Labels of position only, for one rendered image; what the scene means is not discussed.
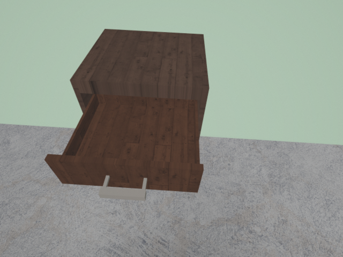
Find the cabinet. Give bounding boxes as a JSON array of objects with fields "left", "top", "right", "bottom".
[{"left": 70, "top": 29, "right": 209, "bottom": 137}]

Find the handle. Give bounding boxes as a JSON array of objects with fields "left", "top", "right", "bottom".
[{"left": 99, "top": 175, "right": 147, "bottom": 201}]

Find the drawer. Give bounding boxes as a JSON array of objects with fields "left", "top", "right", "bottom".
[{"left": 44, "top": 94, "right": 204, "bottom": 193}]

